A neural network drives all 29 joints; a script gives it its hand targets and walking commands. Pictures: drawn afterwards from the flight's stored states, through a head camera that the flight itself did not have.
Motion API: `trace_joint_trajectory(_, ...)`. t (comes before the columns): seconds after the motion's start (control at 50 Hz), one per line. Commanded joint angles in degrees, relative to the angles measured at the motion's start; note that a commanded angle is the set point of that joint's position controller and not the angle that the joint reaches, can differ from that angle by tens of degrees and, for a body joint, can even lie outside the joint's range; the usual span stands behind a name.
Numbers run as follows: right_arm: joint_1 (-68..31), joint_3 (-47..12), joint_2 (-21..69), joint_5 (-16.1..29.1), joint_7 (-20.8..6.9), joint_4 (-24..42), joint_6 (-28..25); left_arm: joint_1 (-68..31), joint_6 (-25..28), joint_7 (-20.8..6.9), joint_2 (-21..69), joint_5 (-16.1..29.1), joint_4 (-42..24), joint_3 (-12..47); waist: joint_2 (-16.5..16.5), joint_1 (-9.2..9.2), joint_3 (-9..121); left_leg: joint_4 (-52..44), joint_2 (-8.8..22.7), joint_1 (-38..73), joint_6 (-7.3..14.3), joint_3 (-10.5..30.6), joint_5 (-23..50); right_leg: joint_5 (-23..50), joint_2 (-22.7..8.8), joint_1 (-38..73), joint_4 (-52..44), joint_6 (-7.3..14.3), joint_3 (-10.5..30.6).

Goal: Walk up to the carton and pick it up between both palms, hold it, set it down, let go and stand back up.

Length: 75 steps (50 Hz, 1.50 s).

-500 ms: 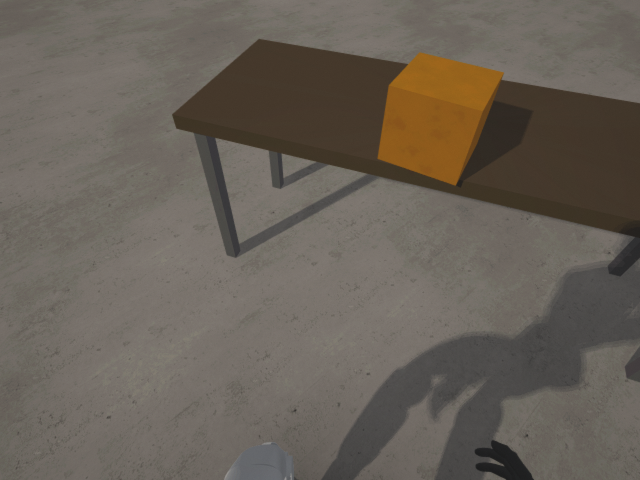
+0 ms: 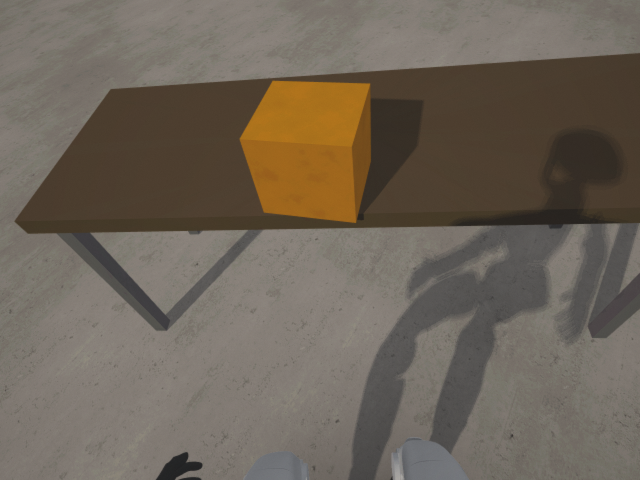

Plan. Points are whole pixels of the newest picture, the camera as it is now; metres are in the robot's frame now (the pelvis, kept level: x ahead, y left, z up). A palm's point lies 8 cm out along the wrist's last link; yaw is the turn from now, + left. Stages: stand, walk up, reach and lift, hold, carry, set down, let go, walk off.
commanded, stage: walk up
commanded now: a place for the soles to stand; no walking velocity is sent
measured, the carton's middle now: (314, 151) +0.67 +0.04 -0.01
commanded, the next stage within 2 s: none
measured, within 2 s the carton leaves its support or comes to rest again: neither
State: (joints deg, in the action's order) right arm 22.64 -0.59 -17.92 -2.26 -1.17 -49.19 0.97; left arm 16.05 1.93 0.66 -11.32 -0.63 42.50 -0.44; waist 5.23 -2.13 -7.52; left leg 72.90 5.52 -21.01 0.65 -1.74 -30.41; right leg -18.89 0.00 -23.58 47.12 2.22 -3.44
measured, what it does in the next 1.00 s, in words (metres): walks ahead: left foot, then right foot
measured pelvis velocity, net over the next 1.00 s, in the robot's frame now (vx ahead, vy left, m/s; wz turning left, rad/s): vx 0.19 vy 0.03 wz -0.03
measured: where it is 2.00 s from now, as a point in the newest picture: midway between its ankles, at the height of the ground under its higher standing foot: (296, 454)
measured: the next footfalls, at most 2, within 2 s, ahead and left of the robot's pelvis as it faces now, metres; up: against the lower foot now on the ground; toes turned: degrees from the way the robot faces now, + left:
left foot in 0.32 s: +0.27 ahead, +0.18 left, +0.00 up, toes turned +7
right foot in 0.58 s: +0.25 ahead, -0.07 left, +0.00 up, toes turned -4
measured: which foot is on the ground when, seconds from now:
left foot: up 0.00-0.30, down 0.32-1.00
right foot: down 0.00-0.32, up 0.34-0.56, down 0.58-1.00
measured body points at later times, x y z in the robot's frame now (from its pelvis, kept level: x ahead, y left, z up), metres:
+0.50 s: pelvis +0.15 +0.05 +0.01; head +0.16 +0.06 +0.46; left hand +0.17 +0.30 -0.13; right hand +0.25 -0.18 -0.11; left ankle +0.22 +0.17 -0.70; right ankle +0.16 -0.07 -0.66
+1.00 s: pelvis +0.19 +0.03 +0.03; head +0.20 +0.03 +0.48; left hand +0.30 +0.26 -0.10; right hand +0.23 -0.20 -0.12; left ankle +0.23 +0.17 -0.70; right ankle +0.21 -0.06 -0.70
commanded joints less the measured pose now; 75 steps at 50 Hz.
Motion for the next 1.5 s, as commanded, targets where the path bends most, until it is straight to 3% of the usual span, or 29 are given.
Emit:
trace_joint_trajectory(0.0,1.76,1.24,-3.96,-0.80,0.40,6.06,-1.91,9.03,2.39,0.69,-11.11,-0.89,-2.37,-3.20,-15.14,4.45,2.42,-1.27,2.79,-15.23,-1.14,4.93,1.02,-5.13,-20.65,9.05,-31.72,11.71,32.79)
trace_joint_trajectory(0.06,-0.75,1.53,-3.00,-0.89,-0.27,6.58,-1.42,10.64,3.62,0.87,-10.94,-1.03,-1.01,-3.01,-13.19,4.63,1.85,-6.38,3.05,-17.79,-1.82,4.69,3.41,0.27,-22.10,10.50,-32.03,13.36,28.92)
trace_joint_trajectory(0.1,-2.57,1.87,-1.69,-0.84,-0.86,7.51,-1.56,9.38,3.76,0.96,-10.69,-1.54,-0.47,-2.92,-13.92,4.10,0.76,-11.11,3.11,-17.93,-2.17,3.69,7.27,0.86,-20.28,10.30,-31.67,13.04,24.68)
trace_joint_trajectory(0.16,-4.80,2.07,-0.27,-0.74,-1.75,7.68,-2.45,9.80,3.86,0.54,-10.89,-1.49,0.68,-2.75,-12.20,4.12,-0.48,-20.00,2.03,-11.84,-1.40,0.68,14.26,3.05,-17.43,6.24,-31.28,11.21,16.37)
trace_joint_trajectory(0.18,-5.61,2.17,0.82,-0.48,-1.86,8.47,-2.82,8.19,3.76,0.25,-11.73,-1.56,0.97,-2.89,-14.58,3.60,1.30,-24.81,1.04,-7.15,-0.99,-0.12,15.68,2.24,-15.94,5.39,-29.66,9.84,13.15)
trace_joint_trajectory(0.22,-4.54,2.40,1.81,-0.38,-1.43,7.72,-3.27,6.14,2.75,-0.12,-11.19,-1.91,1.55,-2.31,-12.08,1.85,0.91,-30.70,-2.93,2.06,-0.25,-4.13,18.73,11.43,-13.97,1.42,-23.86,8.52,8.45)
trace_joint_trajectory(0.26,1.30,2.92,1.20,-0.28,-0.21,6.38,-3.88,7.28,1.54,-0.60,-9.80,-1.95,2.34,-0.83,-9.01,-0.77,3.76,-39.04,-5.67,14.87,1.19,-5.50,26.41,14.07,-10.01,-2.63,-12.76,4.53,4.95)
trace_joint_trajectory(0.28,4.66,3.82,-1.66,-0.71,0.50,5.68,-4.13,8.96,1.18,-0.89,-7.53,-2.09,2.50,0.18,-4.57,-2.35,7.50,-40.88,-0.64,22.02,2.22,1.17,28.95,12.66,-7.66,-5.13,-3.37,2.19,3.27)
trace_joint_trajectory(0.3,8.52,4.88,-5.49,-0.47,1.18,6.71,-4.32,11.36,0.91,-1.09,-3.68,-1.80,0.94,1.77,5.40,-3.61,13.25,-46.91,14.20,24.85,5.97,18.88,29.17,-3.35,-2.69,-7.88,12.30,-1.54,-0.48)
trace_joint_trajectory(0.32,7.37,5.99,-10.46,1.07,1.88,6.99,-3.26,13.67,-0.51,-0.31,-5.79,-0.75,0.52,0.75,8.53,-2.53,14.46,-54.46,20.63,21.31,13.53,33.40,20.20,-21.19,1.51,-8.67,20.25,-2.61,2.82)
trace_joint_trajectory(0.34,4.74,5.80,-9.76,2.20,2.43,8.15,-2.51,11.03,-1.53,0.21,-7.97,-1.32,-0.46,0.17,4.17,-2.48,9.73,-57.21,21.29,16.40,14.67,34.21,8.58,-21.63,-1.45,-11.63,23.55,-2.56,5.82)
trace_joint_trajectory(0.36,1.80,5.25,-7.68,2.03,2.76,8.30,-2.07,9.84,-1.77,0.37,-7.61,-1.28,-0.36,0.11,4.31,-1.77,5.05,-57.83,19.16,13.71,13.94,28.76,1.35,-19.16,-2.66,-13.90,24.55,-2.55,5.97)
trace_joint_trajectory(0.4,-3.33,4.16,-5.64,1.52,2.88,8.68,-1.97,9.82,-1.70,0.42,-7.80,-1.07,0.06,-0.14,6.49,0.20,3.65,-58.18,16.16,8.20,12.63,21.78,-0.29,-15.51,-4.72,-11.27,18.99,-3.19,6.16)
trace_joint_trajectory(0.46,-8.36,2.77,-2.73,1.15,2.42,8.02,-2.51,12.35,-1.75,0.06,-5.92,-0.83,1.83,-0.15,5.44,2.65,5.46,-53.87,13.04,1.42,11.42,10.10,19.39,-11.04,-4.48,0.86,7.08,-3.10,3.44)
trace_joint_trajectory(0.52,-13.31,2.03,-3.35,0.81,1.65,8.00,-1.54,14.30,-1.18,0.08,-4.98,-0.52,3.03,-0.49,2.89,5.56,8.52,-47.54,10.81,-5.33,8.46,4.57,18.29,3.74,-2.77,14.19,-6.54,-1.57,0.73)
trace_joint_trajectory(0.54,-13.22,1.37,-2.67,1.25,1.30,7.38,-1.08,12.69,-1.07,0.04,-5.60,-0.65,2.72,-0.82,0.68,5.49,7.04,-46.79,9.42,-9.59,6.74,4.66,12.90,7.80,-1.83,17.01,-10.21,-0.83,1.38)
trace_joint_trajectory(0.56,-11.69,0.64,-1.55,1.87,0.91,6.77,-0.58,10.91,-0.89,0.11,-6.73,-0.38,1.58,-1.03,-3.21,5.18,5.50,-43.43,6.58,-11.22,4.50,2.77,5.37,6.56,-5.47,15.70,-15.26,-0.01,8.00)
trace_joint_trajectory(0.58,-9.50,-0.25,0.99,2.83,0.68,6.15,-0.09,6.66,-0.62,0.15,-10.60,0.28,0.01,-1.62,-10.22,2.88,4.78,-37.10,0.45,-5.97,1.46,-1.59,1.85,-0.15,-13.60,6.35,-24.39,2.44,21.05)
trace_joint_trajectory(0.6,-7.66,-0.29,0.89,2.82,1.00,4.77,0.44,3.74,-0.81,0.33,-13.09,1.58,0.73,-2.17,-10.84,2.04,2.93,-34.54,-2.30,2.45,0.70,-1.30,4.68,-8.50,-15.57,-3.64,-29.89,4.26,24.80)
trace_joint_trajectory(0.64,-6.96,-0.43,0.67,2.34,0.86,2.70,0.03,-0.17,-1.02,0.33,-10.86,1.87,1.52,-1.03,-10.02,0.39,1.08,-38.54,-1.81,6.93,1.25,-0.66,9.47,-10.98,-11.96,-6.62,-30.79,2.80,19.50)
trace_joint_trajectory(0.7,-6.11,-0.73,-0.56,1.95,0.80,0.55,-1.69,-1.20,-0.74,-0.04,-8.94,1.50,2.78,0.01,-13.05,1.06,3.79,-41.85,-0.06,6.35,1.72,0.10,14.38,-2.32,-9.06,0.08,-28.31,1.56,14.20)
trace_joint_trajectory(0.78,-6.77,-1.09,-1.60,2.19,1.02,-1.50,-2.66,-1.31,-0.12,-0.40,-8.09,1.15,4.88,0.69,-8.08,2.07,7.81,-46.02,2.34,6.11,1.62,0.51,21.31,14.89,-7.52,8.73,-22.75,1.58,10.13)
trace_joint_trajectory(0.82,-6.76,-1.16,-1.45,2.26,1.08,-1.94,-2.72,-1.06,0.00,-0.40,-8.37,1.26,5.69,0.80,-9.17,2.38,9.84,-46.20,2.86,7.72,1.45,0.08,24.29,18.54,-7.55,10.52,-21.75,1.33,9.34)
trace_joint_trajectory(0.86,-6.84,-1.19,-2.06,2.25,1.16,-2.82,-2.70,-1.76,-0.11,-0.28,-8.08,1.17,6.22,1.01,-6.31,2.53,9.95,-46.60,3.11,7.87,1.59,-0.04,26.67,20.37,-7.35,11.88,-21.04,1.36,8.63)
trace_joint_trajectory(1.18,-7.83,-1.16,-2.87,2.03,1.41,-6.60,-1.76,-2.89,-0.57,-0.02,-8.74,1.01,11.46,1.86,-4.52,1.97,6.66,-49.88,3.50,10.29,2.27,-0.50,19.54,11.89,-6.28,7.57,-24.24,0.98,9.64)
trace_joint_trajectory(1.42,-7.86,-0.99,-3.72,2.35,1.47,-8.58,-1.49,-0.12,-0.33,0.21,-9.88,1.15,13.89,2.08,-5.88,1.57,5.29,-50.88,3.58,10.55,2.24,-0.49,14.22,6.77,-5.66,5.66,-25.66,0.67,10.70)
trace_joint_trajectory(1.44,-10.91,1.11,-9.09,-1.44,0.37,-5.92,-0.32,10.69,-0.02,1.47,-11.62,-1.28,12.94,0.05,-2.32,5.59,5.91,-37.95,-1.54,2.32,-0.02,-6.24,-2.44,-10.63,-10.83,10.64,-29.17,4.86,22.94)
trace_joint_trajectory(1.46,-13.18,0.91,-7.06,-2.26,-0.16,-3.49,0.87,15.34,-0.50,2.74,-16.50,-1.17,14.05,-1.86,-7.54,7.25,1.74,-28.67,-4.34,-10.62,-1.47,-4.89,-8.57,-25.72,-18.20,14.50,-35.75,9.01,36.95)
trace_joint_trajectory(1.48,-15.15,0.95,-5.66,-3.10,-0.59,-1.20,1.70,15.73,-0.84,4.24,-17.63,-1.11,13.72,-2.86,-7.83,7.62,-3.08,-21.41,-1.13,-19.23,-1.92,0.60,-5.70,-29.32,-22.02,14.63,-37.52,11.16,41.74)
